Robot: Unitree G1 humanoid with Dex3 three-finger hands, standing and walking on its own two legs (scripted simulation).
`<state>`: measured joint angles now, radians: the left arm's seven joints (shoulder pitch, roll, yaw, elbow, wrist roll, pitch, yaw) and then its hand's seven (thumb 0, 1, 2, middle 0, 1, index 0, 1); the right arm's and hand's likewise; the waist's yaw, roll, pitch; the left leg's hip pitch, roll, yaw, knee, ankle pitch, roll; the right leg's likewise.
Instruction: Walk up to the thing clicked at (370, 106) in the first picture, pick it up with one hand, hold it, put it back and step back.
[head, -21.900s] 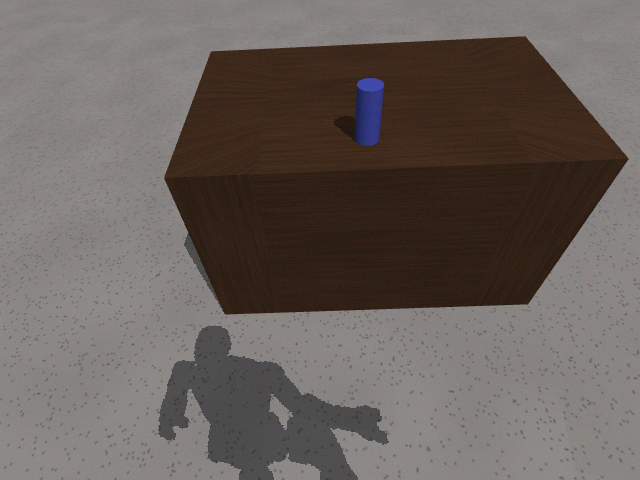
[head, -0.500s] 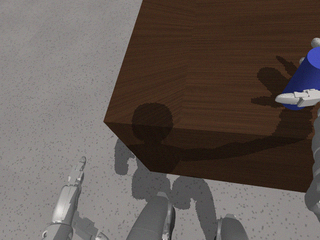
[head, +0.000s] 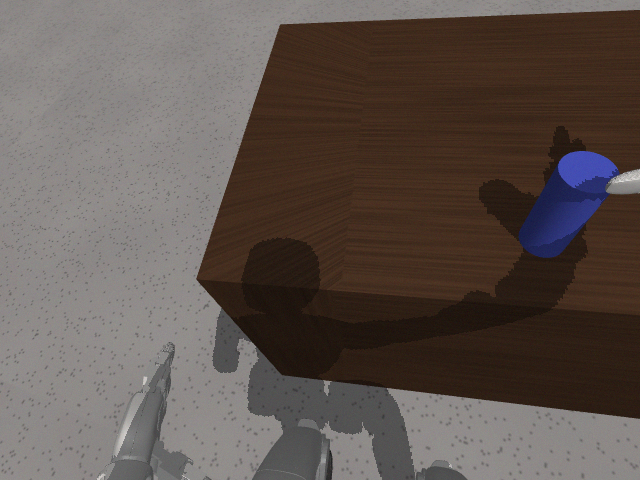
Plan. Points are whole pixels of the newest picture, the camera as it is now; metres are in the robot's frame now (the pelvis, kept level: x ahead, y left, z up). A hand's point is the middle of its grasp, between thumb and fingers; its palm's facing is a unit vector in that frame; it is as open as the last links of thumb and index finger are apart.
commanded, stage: rise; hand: right
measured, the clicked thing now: (562, 209) +0.47 -0.21 +0.01
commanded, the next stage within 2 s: sink last in 0.14 s
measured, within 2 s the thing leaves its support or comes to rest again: neither
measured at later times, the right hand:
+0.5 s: hand out of the picture +0.44 -0.36 +0.10, palm faces +0.43 +0.84 -0.33, open 17.5 cm
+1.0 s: hand out of the picture +0.21 -0.24 +0.11, palm faces +0.33 +0.87 -0.37, open 17.4 cm
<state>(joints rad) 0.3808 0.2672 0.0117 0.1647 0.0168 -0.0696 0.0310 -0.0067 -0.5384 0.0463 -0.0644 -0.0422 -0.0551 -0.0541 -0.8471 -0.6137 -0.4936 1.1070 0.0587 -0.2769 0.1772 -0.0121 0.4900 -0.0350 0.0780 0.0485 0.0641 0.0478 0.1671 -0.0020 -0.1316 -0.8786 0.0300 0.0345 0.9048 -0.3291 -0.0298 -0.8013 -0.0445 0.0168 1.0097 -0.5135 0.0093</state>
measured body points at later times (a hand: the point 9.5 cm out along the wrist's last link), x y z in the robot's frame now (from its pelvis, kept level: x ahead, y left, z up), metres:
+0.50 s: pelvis +0.04 +0.00 +0.04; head +0.09 -0.02 +0.48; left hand +0.19 +0.26 -0.01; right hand +0.41 -0.40 +0.12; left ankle +0.06 +0.14 -0.68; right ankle -0.02 -0.12 -0.68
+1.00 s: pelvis +0.04 +0.01 +0.04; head +0.04 +0.03 +0.49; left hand +0.22 +0.27 -0.01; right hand +0.19 -0.29 +0.13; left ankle +0.06 +0.14 -0.68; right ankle -0.02 -0.12 -0.68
